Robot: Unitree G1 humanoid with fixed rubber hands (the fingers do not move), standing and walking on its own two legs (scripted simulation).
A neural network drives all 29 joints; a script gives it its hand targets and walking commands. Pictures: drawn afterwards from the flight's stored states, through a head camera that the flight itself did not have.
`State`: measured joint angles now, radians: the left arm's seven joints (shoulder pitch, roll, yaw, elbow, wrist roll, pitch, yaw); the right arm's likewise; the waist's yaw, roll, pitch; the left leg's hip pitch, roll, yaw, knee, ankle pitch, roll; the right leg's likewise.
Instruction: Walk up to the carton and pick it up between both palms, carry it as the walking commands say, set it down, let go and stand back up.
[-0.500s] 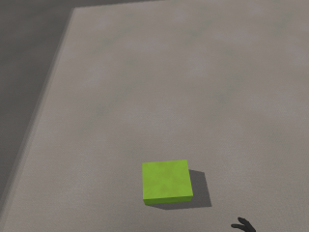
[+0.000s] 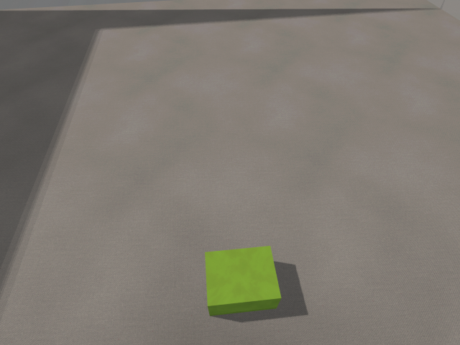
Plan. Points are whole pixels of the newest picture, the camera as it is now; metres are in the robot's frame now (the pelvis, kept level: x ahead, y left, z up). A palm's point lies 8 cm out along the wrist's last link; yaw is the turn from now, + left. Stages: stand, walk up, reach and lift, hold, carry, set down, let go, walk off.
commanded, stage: walk up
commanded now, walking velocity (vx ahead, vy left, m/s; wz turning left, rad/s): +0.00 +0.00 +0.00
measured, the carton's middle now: (240, 280) +0.45 -0.03 -0.71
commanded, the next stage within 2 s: stand in 0.42 s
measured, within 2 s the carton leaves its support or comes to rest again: neither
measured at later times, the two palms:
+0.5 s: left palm out of the picture -0.03 +0.21 -0.15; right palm out of the picture +0.00 -0.24 -0.14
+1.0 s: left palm out of the picture +0.11 +0.21 -0.15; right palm out of the picture +0.11 -0.24 -0.15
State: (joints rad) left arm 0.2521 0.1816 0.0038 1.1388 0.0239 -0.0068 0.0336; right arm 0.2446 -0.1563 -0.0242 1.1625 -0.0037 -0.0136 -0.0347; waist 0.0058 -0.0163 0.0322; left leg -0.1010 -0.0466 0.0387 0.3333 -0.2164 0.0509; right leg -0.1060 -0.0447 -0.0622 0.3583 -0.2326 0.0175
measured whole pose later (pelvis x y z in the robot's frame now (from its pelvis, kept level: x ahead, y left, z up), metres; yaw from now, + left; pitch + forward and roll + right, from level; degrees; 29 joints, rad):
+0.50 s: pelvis -0.01 -0.01 +0.00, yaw +0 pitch -1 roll +0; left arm 0.28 0.16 0.00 1.15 0.02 -0.02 0.04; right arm 0.24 -0.16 -0.01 1.16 0.00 -0.02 -0.04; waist 0.01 -0.01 0.03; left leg -0.12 -0.03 0.03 0.35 -0.21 0.03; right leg -0.12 -0.03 -0.07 0.36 -0.23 0.00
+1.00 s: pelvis -0.03 -0.02 -0.04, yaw -1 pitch +14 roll +0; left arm 0.09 0.17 0.07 0.49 -0.01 0.57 -0.03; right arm 0.09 -0.17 -0.03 0.46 -0.03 0.58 0.02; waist 0.02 0.00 -0.06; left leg -0.64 0.00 0.05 0.73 -0.33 0.03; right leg -0.64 -0.01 -0.05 0.73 -0.33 -0.02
